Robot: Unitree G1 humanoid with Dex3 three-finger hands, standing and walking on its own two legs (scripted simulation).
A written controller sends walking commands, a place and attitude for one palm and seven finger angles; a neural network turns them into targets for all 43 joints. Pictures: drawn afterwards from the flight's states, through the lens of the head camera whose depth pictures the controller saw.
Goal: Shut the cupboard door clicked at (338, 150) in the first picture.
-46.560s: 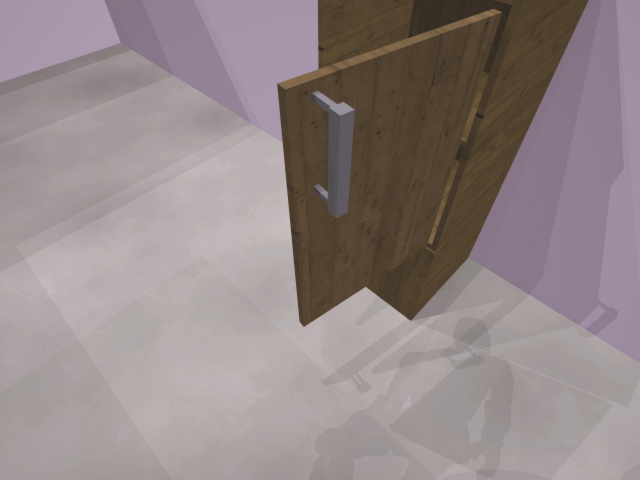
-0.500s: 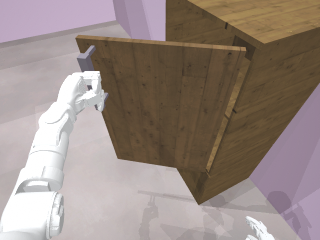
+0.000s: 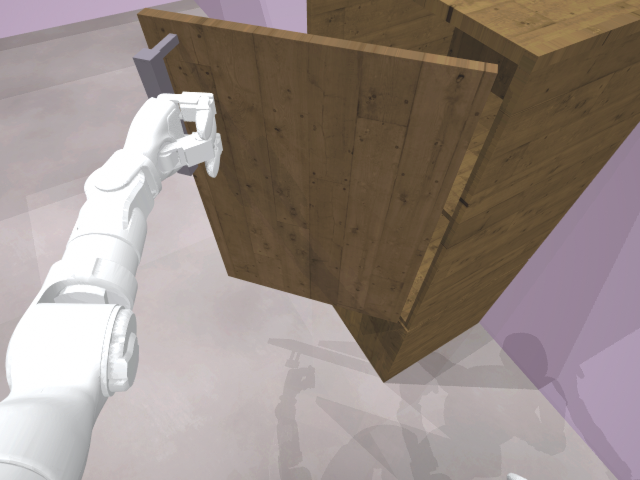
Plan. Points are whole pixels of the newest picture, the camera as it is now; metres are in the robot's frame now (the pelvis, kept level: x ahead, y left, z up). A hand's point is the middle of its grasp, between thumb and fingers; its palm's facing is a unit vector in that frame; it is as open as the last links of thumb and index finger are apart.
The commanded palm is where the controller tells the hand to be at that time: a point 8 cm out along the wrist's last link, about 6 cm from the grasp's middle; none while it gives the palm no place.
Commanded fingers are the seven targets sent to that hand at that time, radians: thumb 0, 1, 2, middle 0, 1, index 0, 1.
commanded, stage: push the door shut along its arc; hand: left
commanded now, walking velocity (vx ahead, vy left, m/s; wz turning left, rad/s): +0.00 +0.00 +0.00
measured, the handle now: (178, 110) +0.55 +0.17 +0.16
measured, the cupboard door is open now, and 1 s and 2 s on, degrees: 43 33 33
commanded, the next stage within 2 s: pull the fist back off the door in 0.68 s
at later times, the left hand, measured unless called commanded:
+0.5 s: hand (252, 121) +0.51 +0.07 +0.17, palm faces -0.40 -0.92 -0.02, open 3.1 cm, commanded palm +0.53 +0.12 +0.17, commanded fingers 0.00 0.90 0.90 -1.30 -1.50 -1.30 -1.50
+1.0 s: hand (279, 104) +0.54 +0.04 +0.17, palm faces +0.02 -1.00 +0.01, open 3.2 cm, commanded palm +0.51 +0.09 +0.17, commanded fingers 0.00 0.90 0.90 -1.30 -1.50 -1.30 -1.50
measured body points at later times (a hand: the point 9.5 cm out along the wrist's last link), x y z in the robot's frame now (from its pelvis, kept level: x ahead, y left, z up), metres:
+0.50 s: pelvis +0.02 -0.01 +0.00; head +0.09 -0.02 +0.44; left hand +0.53 +0.13 +0.17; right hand +0.02 -0.29 -0.12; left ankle +0.00 +0.08 -0.72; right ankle -0.01 -0.09 -0.72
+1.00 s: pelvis +0.01 -0.02 -0.01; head +0.09 -0.03 +0.43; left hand +0.54 +0.10 +0.17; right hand +0.03 -0.28 -0.14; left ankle +0.00 +0.08 -0.72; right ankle -0.01 -0.09 -0.72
